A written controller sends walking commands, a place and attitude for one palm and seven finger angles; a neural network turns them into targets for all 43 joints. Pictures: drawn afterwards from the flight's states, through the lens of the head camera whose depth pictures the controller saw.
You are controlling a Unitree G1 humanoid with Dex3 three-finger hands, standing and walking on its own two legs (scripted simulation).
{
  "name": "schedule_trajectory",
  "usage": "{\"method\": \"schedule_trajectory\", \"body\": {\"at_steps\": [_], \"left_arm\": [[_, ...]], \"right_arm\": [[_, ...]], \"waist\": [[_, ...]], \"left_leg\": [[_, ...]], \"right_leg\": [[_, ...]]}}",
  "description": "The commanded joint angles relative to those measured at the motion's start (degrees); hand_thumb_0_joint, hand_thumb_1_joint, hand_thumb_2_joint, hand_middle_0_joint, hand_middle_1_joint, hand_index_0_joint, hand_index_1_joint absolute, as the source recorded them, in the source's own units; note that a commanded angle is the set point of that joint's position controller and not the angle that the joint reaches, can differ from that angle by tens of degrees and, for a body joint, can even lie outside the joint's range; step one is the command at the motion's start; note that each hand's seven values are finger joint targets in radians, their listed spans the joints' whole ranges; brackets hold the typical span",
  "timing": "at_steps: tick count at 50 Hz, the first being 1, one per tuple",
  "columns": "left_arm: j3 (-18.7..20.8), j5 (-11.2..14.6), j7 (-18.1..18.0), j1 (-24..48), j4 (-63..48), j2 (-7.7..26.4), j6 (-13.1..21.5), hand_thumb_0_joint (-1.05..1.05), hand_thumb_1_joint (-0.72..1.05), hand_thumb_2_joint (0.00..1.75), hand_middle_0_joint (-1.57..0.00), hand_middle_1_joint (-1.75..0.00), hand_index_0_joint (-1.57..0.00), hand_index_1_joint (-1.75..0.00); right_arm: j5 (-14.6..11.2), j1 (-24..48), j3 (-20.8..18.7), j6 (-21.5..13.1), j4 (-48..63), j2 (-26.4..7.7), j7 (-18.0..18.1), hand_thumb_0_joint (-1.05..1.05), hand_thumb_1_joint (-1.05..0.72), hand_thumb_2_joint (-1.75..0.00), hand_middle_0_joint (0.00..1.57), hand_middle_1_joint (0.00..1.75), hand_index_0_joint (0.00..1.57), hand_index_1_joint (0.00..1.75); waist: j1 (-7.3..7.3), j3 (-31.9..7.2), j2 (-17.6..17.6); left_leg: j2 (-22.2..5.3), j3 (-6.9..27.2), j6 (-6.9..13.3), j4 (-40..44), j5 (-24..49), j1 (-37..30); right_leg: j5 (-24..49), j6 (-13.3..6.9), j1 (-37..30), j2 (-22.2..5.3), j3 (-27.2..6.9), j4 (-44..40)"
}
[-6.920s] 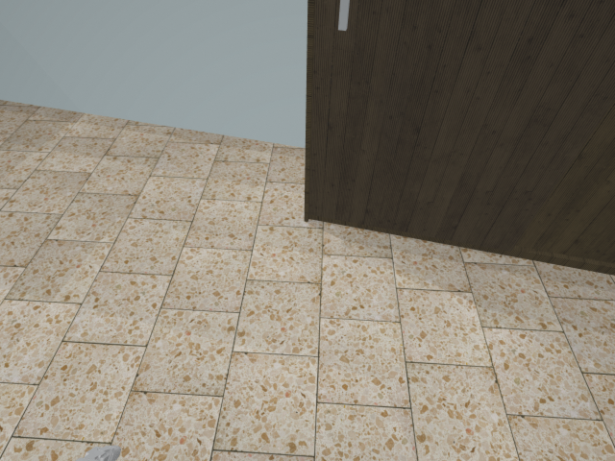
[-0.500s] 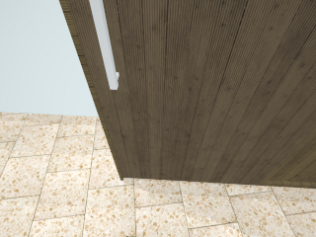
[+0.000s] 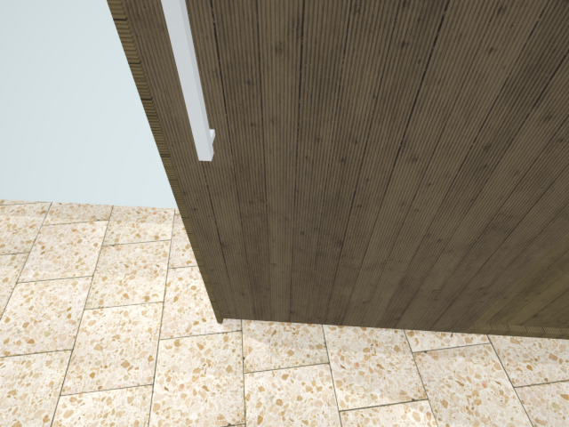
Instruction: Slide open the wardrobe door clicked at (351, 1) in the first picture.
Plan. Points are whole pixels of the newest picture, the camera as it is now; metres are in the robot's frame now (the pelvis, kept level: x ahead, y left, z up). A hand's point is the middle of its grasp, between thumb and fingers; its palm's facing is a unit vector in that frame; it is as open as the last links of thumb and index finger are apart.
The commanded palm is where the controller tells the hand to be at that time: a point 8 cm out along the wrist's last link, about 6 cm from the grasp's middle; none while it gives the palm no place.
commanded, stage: shuffle to correct the standing spot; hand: left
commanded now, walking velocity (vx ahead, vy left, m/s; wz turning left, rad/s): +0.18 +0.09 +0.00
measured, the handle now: (194, 73) +0.54 +0.18 +0.23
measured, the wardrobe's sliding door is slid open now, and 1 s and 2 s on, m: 0.00 0.00 0.00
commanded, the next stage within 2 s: come to a stop and stand still in 0.18 s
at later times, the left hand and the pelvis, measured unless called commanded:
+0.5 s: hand out of the picture +0.09 +0.19 -0.18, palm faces +0.06 -0.97 -0.23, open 7.3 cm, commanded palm none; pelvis +0.07 +0.00 -0.01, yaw +2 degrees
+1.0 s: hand out of the picture +0.05 +0.19 -0.18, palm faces +0.10 -0.97 -0.20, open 7.3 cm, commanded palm none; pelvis +0.05 +0.01 +0.00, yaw +3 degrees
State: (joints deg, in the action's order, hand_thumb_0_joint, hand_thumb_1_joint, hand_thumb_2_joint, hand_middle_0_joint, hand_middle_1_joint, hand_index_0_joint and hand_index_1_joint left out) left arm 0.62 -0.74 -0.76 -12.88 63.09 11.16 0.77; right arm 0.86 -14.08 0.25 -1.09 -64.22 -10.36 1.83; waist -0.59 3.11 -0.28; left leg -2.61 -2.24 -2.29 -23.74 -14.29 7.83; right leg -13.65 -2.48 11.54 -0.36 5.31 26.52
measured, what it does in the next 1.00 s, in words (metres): steps on the spot: right foot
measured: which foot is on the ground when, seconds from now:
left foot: down 0.00-1.00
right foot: down 0.00-0.24, up 0.26-0.46, down 0.48-1.00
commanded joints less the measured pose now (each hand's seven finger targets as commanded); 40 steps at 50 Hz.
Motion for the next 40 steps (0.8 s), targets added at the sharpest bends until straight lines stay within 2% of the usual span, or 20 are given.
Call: {"method": "schedule_trajectory", "body": {"at_steps": [1,5,8,10,12,13,15,18,20,22,23,24,25,27,30,33,35,37,38,40], "left_arm": [[1.15,-0.35,-0.5,-4.91,-1.54,6.0,0.21,0.0,0.9,0.9,-0.2,-0.3,-0.2,-0.3],[2.72,-0.55,-0.61,-8.0,-2.59,8.05,-0.05,0.0,0.9,0.9,-0.2,-0.3,-0.2,-0.3],[3.2,-0.55,-0.53,-7.1,-3.58,7.0,0.39,0.0,0.9,0.9,-0.2,-0.3,-0.2,-0.3],[2.89,-0.58,-0.22,-5.44,-4.35,4.67,0.25,0.0,0.9,0.9,-0.2,-0.3,-0.2,-0.3],[2.07,-0.82,0.14,-2.44,-6.25,1.02,0.23,0.0,0.9,0.9,-0.2,-0.3,-0.2,-0.3],[1.82,-0.98,0.12,-0.52,-7.25,1.03,0.58,0.0,0.9,0.9,-0.2,-0.3,-0.2,-0.3],[1.89,-0.73,0.41,1.75,-7.55,-0.23,1.23,0.0,0.9,0.9,-0.2,-0.3,-0.2,-0.3],[1.27,-0.07,0.33,-0.2,-6.39,-2.63,0.67,0.0,0.9,0.9,-0.2,-0.3,-0.2,-0.3],[1.43,0.16,0.06,-2.41,-5.33,-2.63,0.51,0.0,0.9,0.9,-0.2,-0.3,-0.2,-0.3],[1.96,0.23,-0.43,-8.06,-2.66,1.19,1.18,0.0,0.9,0.9,-0.2,-0.3,-0.2,-0.3],[2.51,0.18,-0.95,-9.72,-1.95,5.0,1.65,0.0,0.9,0.9,-0.2,-0.3,-0.2,-0.3],[2.54,0.24,-1.2,-9.4,-1.93,7.02,1.76,0.0,0.9,0.9,-0.2,-0.3,-0.2,-0.3],[2.52,0.35,-1.31,-8.64,-1.93,7.82,1.49,0.0,0.9,0.9,-0.2,-0.3,-0.2,-0.3],[2.29,0.01,-2.03,-7.79,-2.12,6.27,1.33,0.0,0.9,0.9,-0.2,-0.3,-0.2,-0.3],[2.79,-0.61,-2.67,-5.08,-3.27,6.34,0.65,0.0,0.9,0.9,-0.2,-0.3,-0.2,-0.3],[3.28,-0.56,-2.34,-0.99,-5.04,6.97,-0.34,0.0,0.9,0.9,-0.2,-0.3,-0.2,-0.3],[3.1,-0.3,-1.99,2.05,-6.5,5.72,-1.11,0.0,0.9,0.9,-0.2,-0.3,-0.2,-0.3],[2.68,-0.3,-1.46,2.57,-8.15,3.02,-2.14,0.0,0.9,0.9,-0.2,-0.3,-0.2,-0.3],[2.57,-0.5,-1.39,2.39,-8.06,2.08,-2.48,0.0,0.9,0.9,-0.2,-0.3,-0.2,-0.3],[1.9,-0.82,-1.02,-1.28,-6.73,1.49,-2.19,0.0,0.9,0.9,-0.2,-0.3,-0.2,-0.3]], "right_arm": [[0.65,-5.51,-0.26,0.14,1.39,-3.19,-0.43,0.0,-0.9,-0.9,0.2,0.3,0.2,0.3],[0.87,-6.17,-0.69,0.57,2.81,-2.65,-0.85,0.0,-0.9,-0.9,0.2,0.3,0.2,0.3],[0.8,-8.54,-0.74,-0.24,2.51,-1.51,-1.1,0.0,-0.9,-0.9,0.2,0.3,0.2,0.3],[0.86,-13.32,-0.82,-0.84,1.19,-2.22,-0.92,0.0,-0.9,-0.9,0.2,0.3,0.2,0.3],[0.97,-17.74,-1.77,-1.25,0.05,-6.24,-0.15,0.0,-0.9,-0.9,0.2,0.3,0.2,0.3],[1.01,-19.11,-1.6,-1.41,-0.03,-5.52,0.28,0.0,-0.9,-0.9,0.2,0.3,0.2,0.3],[1.17,-18.62,-1.32,-1.98,0.33,-4.36,0.48,0.0,-0.9,-0.9,0.2,0.3,0.2,0.3],[1.08,-15.14,-0.96,-2.35,0.98,-4.13,1.26,0.0,-0.9,-0.9,0.2,0.3,0.2,0.3],[0.75,-12.71,-0.95,-2.03,1.04,-3.83,1.61,0.0,-0.9,-0.9,0.2,0.3,0.2,0.3],[-0.14,-11.62,-1.5,-1.87,1.02,-3.77,1.54,0.0,-0.9,-0.9,0.2,0.3,0.2,0.3],[-0.66,-12.24,-1.53,-1.92,1.47,-2.47,1.31,0.0,-0.9,-0.9,0.2,0.3,0.2,0.3],[-0.93,-13.37,-1.58,-1.53,1.54,-1.19,1.02,0.0,-0.9,-0.9,0.2,0.3,0.2,0.3],[-1.0,-12.83,-2.25,-0.84,1.04,-0.34,1.05,0.0,-0.9,-0.9,0.2,0.3,0.2,0.3],[-0.82,-12.49,-2.19,0.58,0.83,1.29,1.13,0.0,-0.9,-0.9,0.2,0.3,0.2,0.3],[-0.84,-10.0,-2.29,0.96,0.97,2.12,0.77,0.0,-0.9,-0.9,0.2,0.3,0.2,0.3],[-0.38,-9.95,-2.57,1.71,1.28,2.27,0.34,0.0,-0.9,-0.9,0.2,0.3,0.2,0.3],[-0.06,-11.69,-2.72,1.59,1.15,1.09,0.16,0.0,-0.9,-0.9,0.2,0.3,0.2,0.3],[0.64,-6.8,-3.0,1.29,3.94,-2.7,-0.04,0.0,-0.9,-0.9,0.2,0.3,0.2,0.3],[0.79,-3.1,-2.97,1.01,5.36,-3.49,-0.14,0.0,-0.9,-0.9,0.2,0.3,0.2,0.3],[0.58,0.46,-2.68,0.49,7.15,-3.88,0.16,0.0,-0.9,-0.9,0.2,0.3,0.2,0.3]], "waist": [[-0.66,2.17,-2.1],[-1.24,4.97,-8.03],[0.29,4.35,-4.73],[1.91,3.85,2.9],[3.55,4.95,19.07],[4.23,6.31,16.79],[3.66,4.68,7.9],[1.66,0.87,7.3],[0.11,0.09,6.35],[-2.14,-3.07,3.72],[-1.9,-5.82,-1.78],[-0.87,-6.6,-4.14],[-0.63,-5.03,-5.04],[-0.95,-6.02,-15.57],[-0.71,-6.65,-7.19],[0.98,-5.28,-6.76],[2.4,-2.99,-3.84],[0.69,1.64,7.62],[-0.11,3.54,11.75],[-1.98,1.91,8.52]], "left_leg": [[-1.05,0.89,2.88,0.83,-5.86,7.8],[0.21,-1.98,2.92,-10.58,-8.87,12.69],[-0.5,-1.83,3.3,-6.18,-6.16,7.09],[-2.14,1.19,4.38,0.4,-2.51,1.78],[-13.27,16.95,11.01,10.15,0.71,-2.47],[-15.68,20.69,14.84,10.2,8.86,-5.66],[-16.46,18.34,16.96,6.53,25.59,-7.26],[-12.78,9.61,13.78,4.43,38.44,-4.52],[-10.27,6.34,10.74,1.48,41.46,-1.82],[-6.69,3.57,6.26,-3.44,30.98,1.36],[-4.11,2.63,3.98,-4.92,16.33,8.15],[-1.11,1.88,2.52,-3.75,0.93,11.2],[0.31,0.67,1.9,-5.88,-4.62,9.65],[-0.08,-0.71,1.22,-14.41,-15.76,10.04],[-0.08,-0.46,0.99,-17.33,-15.55,11.26],[0.62,-2.45,0.53,-9.41,-6.4,3.6],[-0.75,-2.19,1.29,-0.83,0.59,-2.6],[-8.58,6.32,5.24,6.09,0.26,7.66],[-10.89,8.69,6.7,10.21,-2.65,13.88],[-9.85,6.77,7.08,8.59,1.25,13.99]], "right_leg": [[-13.02,-1.67,-0.84,-7.91,-10.66,-8.58],[-25.11,-6.12,1.76,-14.64,-19.52,-16.1],[-18.44,-6.48,5.52,-13.68,-15.13,-11.67],[-14.17,-3.85,8.59,-7.11,-6.99,-1.37],[-16.55,-0.27,18.02,0.49,2.91,17.46],[-20.34,-0.71,24.2,-0.13,0.61,25.29],[-19.25,-0.78,25.62,-2.83,-1.94,30.31],[-14.16,0.72,16.4,-3.25,-1.73,22.96],[-5.65,1.27,7.71,-2.28,-0.83,9.71],[12.2,1.49,-4.6,-3.83,-3.06,-3.01],[30.89,-0.67,-13.19,-10.03,-10.59,0.34],[47.12,-3.92,-15.31,-16.66,-13.67,2.6],[52.81,-5.7,-11.91,-18.34,-13.07,2.68],[56.03,-7.87,-10.04,-19.38,-13.82,0.56],[53.32,-10.04,-8.8,-19.56,-13.45,1.09],[29.36,-7.72,1.65,-16.88,-12.5,-1.38],[10.15,-3.66,9.42,-12.04,-9.63,-0.36],[-5.22,0.88,8.68,-4.5,-4.47,1.95],[-5.47,1.66,4.21,-3.3,-2.36,5.89],[-1.84,1.49,0.43,-3.85,-3.39,6.07]]}}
